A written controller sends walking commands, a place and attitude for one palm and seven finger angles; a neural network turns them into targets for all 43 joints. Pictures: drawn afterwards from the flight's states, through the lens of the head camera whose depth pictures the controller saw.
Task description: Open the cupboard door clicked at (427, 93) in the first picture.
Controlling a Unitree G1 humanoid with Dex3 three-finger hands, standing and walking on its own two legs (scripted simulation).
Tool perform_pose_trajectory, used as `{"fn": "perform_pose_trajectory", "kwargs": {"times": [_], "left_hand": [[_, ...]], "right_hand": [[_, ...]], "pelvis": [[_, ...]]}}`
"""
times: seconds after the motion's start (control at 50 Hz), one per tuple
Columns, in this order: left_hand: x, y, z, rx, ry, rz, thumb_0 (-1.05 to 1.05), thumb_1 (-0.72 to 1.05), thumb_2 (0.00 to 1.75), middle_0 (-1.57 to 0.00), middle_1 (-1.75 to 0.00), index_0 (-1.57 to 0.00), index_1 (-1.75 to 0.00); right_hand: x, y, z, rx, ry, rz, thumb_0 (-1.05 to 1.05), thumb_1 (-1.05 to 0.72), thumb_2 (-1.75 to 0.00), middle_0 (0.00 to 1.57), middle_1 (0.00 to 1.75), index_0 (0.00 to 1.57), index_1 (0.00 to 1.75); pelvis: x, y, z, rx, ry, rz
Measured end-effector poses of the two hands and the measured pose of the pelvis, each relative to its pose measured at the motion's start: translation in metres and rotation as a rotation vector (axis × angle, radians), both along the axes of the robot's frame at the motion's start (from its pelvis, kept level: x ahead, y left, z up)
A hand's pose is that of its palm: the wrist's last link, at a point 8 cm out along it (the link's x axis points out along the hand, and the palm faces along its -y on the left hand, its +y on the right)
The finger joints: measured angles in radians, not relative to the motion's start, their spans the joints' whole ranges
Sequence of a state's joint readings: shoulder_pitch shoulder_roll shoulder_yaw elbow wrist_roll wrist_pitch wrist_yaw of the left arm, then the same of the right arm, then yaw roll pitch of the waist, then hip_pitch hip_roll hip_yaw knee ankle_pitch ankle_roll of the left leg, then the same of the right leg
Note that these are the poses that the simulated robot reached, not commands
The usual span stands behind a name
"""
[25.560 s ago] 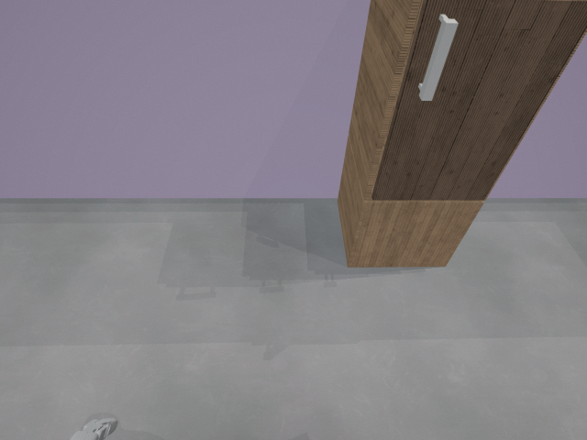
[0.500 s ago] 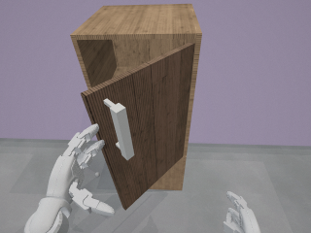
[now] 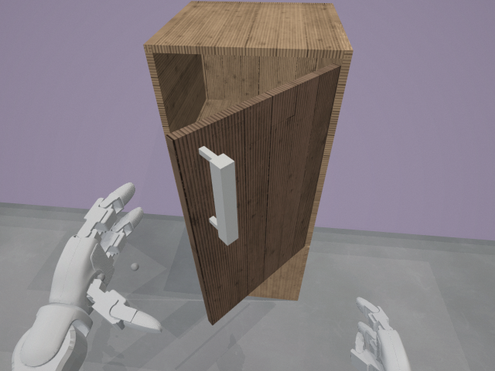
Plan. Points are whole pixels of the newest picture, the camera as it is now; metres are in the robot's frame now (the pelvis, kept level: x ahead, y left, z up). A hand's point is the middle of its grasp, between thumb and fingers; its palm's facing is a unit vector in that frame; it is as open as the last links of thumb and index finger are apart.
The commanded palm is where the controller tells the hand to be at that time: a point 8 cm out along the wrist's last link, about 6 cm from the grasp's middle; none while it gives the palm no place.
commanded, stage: draw the hand back to the body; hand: left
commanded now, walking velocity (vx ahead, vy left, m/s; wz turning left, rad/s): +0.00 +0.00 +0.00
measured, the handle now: (217, 197) +0.34 +0.10 +0.14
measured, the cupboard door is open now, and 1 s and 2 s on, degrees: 48 48 48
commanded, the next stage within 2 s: step back with the hand held close in 1.28 s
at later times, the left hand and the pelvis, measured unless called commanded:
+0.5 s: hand (94, 263) +0.20 +0.23 +0.15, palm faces +0.34 -0.88 -0.33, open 13.9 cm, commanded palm +0.15 +0.27 +0.16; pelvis +0.00 +0.01 +0.01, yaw -1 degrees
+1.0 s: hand (72, 237) +0.22 +0.26 +0.16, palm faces +0.46 -0.79 -0.41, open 8.1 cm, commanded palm +0.17 +0.30 +0.18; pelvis +0.02 +0.00 +0.01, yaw -2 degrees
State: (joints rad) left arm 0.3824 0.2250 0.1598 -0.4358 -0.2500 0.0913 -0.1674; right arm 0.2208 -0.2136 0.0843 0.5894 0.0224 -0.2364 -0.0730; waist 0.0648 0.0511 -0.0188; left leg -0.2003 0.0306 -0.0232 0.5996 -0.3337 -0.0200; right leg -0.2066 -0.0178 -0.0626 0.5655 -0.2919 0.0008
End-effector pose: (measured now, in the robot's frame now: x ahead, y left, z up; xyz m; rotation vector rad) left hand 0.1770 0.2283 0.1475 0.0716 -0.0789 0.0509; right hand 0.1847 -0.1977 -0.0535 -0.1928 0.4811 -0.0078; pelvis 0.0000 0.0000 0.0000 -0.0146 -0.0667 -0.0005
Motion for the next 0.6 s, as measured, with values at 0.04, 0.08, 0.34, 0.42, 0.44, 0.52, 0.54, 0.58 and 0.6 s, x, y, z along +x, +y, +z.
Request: {"fn": "perform_pose_trajectory", "kwargs": {"times": [0.04,0.08,0.34,0.42,0.44,0.52,0.54,0.58,0.6], "left_hand": [[-0.002,0.003,0.002,-0.003,-0.002,-0.002,-0.01,-0.50,0.30,-0.15,-0.30,-0.15,-0.30],[-0.004,0.004,0.003,-0.004,0.000,-0.012,-0.01,-0.50,0.30,-0.15,-0.30,-0.15,-0.30],[-0.017,0.034,0.013,0.205,-0.029,0.208,-0.01,-0.34,0.36,-0.16,-0.30,-0.16,-0.30],[-0.020,0.037,0.014,0.244,-0.040,0.270,-0.01,-0.22,0.41,-0.16,-0.30,-0.16,-0.30],[-0.020,0.038,0.014,0.252,-0.040,0.278,-0.01,-0.19,0.43,-0.17,-0.30,-0.16,-0.30],[-0.015,0.042,0.015,0.289,-0.038,0.303,-0.01,-0.06,0.48,-0.17,-0.30,-0.17,-0.30],[-0.014,0.044,0.016,0.298,-0.040,0.308,-0.01,-0.03,0.50,-0.17,-0.30,-0.17,-0.30],[-0.010,0.046,0.019,0.317,-0.047,0.317,-0.01,0.04,0.53,-0.18,-0.30,-0.17,-0.30],[-0.009,0.048,0.020,0.325,-0.051,0.321,-0.01,0.08,0.54,-0.18,-0.30,-0.18,-0.30]], "right_hand": [[0.001,0.003,0.001,-0.001,-0.001,0.009,0.02,-0.90,-0.90,0.20,0.30,0.20,0.30],[0.002,0.006,0.002,-0.004,-0.004,0.016,0.02,-0.90,-0.90,0.20,0.30,0.20,0.30],[0.004,0.010,0.006,-0.042,0.021,0.020,0.02,-0.90,-0.90,0.20,0.30,0.20,0.30],[-0.001,0.006,0.000,-0.056,0.077,0.014,0.02,-0.90,-0.90,0.20,0.30,0.20,0.30],[-0.003,0.005,-0.002,-0.059,0.092,0.010,0.02,-0.90,-0.90,0.20,0.30,0.20,0.30],[-0.007,-0.001,-0.009,-0.064,0.143,-0.014,0.02,-0.90,-0.90,0.20,0.30,0.20,0.30],[-0.008,-0.002,-0.010,-0.064,0.152,-0.020,0.02,-0.90,-0.90,0.20,0.30,0.20,0.30],[-0.009,-0.005,-0.012,-0.064,0.166,-0.032,0.02,-0.90,-0.90,0.20,0.30,0.20,0.30],[-0.009,-0.006,-0.013,-0.063,0.171,-0.038,0.02,-0.90,-0.90,0.20,0.30,0.20,0.30]], "pelvis": [[0.000,0.002,0.000,-0.001,-0.001,0.001],[0.000,0.004,0.000,-0.001,-0.002,0.002],[-0.001,0.006,0.005,-0.006,-0.013,-0.004],[0.001,0.007,0.008,-0.004,-0.016,-0.009],[0.002,0.007,0.009,-0.004,-0.016,-0.009],[0.005,0.008,0.011,-0.001,-0.021,-0.013],[0.007,0.007,0.011,-0.001,-0.022,-0.015],[0.009,0.007,0.012,0.000,-0.024,-0.017],[0.010,0.007,0.012,0.001,-0.024,-0.019]]}}
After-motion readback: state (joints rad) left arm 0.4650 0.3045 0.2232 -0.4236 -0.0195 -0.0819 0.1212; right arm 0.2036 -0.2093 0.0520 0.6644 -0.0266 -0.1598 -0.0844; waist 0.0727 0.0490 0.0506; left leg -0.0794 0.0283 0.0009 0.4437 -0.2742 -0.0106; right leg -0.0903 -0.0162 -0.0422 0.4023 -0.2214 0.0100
